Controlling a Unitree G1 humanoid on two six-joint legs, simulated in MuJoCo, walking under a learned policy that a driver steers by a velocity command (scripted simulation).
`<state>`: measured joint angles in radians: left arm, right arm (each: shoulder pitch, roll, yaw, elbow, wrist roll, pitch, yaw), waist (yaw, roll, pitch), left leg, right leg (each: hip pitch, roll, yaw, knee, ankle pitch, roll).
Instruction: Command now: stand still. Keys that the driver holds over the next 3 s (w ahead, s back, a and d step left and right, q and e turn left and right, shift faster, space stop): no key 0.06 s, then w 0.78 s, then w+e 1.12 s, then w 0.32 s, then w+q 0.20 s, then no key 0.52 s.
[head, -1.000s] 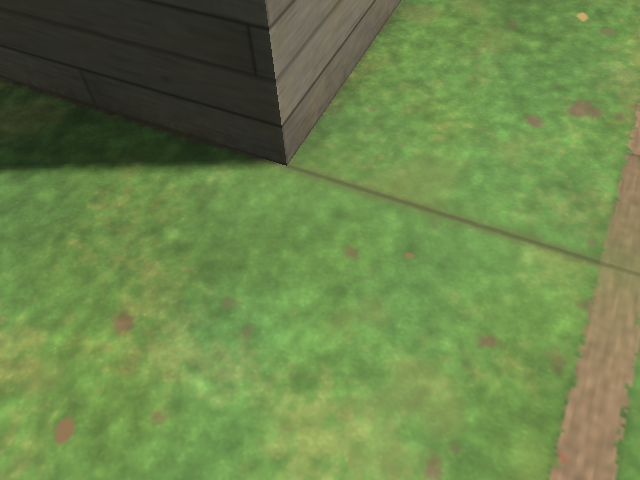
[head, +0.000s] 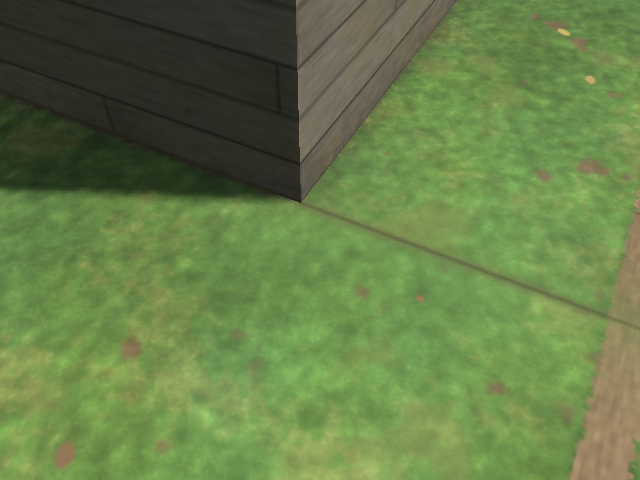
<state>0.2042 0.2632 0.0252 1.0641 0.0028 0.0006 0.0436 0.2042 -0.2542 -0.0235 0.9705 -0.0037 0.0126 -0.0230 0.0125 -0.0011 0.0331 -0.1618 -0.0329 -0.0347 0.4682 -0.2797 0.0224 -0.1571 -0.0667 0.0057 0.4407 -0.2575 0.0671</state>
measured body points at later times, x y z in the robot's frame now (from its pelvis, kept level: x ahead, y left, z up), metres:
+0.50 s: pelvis +0.09 -0.05 +0.01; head +0.11 -0.07 +0.46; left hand +0.02 +0.19 -0.13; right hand +0.21 -0.32 -0.13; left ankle +0.12 +0.10 -0.66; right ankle +0.01 -0.14 -0.74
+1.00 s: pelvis +0.37 +0.00 +0.00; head +0.39 +0.00 +0.45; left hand +0.48 +0.26 -0.12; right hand +0.40 -0.27 -0.13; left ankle +0.39 +0.08 -0.74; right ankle +0.40 -0.17 -0.66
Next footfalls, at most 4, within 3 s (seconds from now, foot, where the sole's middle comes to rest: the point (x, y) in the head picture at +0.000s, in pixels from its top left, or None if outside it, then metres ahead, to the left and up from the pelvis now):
0.76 left None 0.43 0.08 -0.78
1.32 right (419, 395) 0.71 -0.19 -0.78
1.78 left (368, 284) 1.03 -0.08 -0.78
2.28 right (513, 273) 1.07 -0.47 -0.78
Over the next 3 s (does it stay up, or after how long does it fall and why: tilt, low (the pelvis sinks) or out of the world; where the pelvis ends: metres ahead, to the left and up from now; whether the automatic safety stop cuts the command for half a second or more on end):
stays up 1.23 -0.45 -0.01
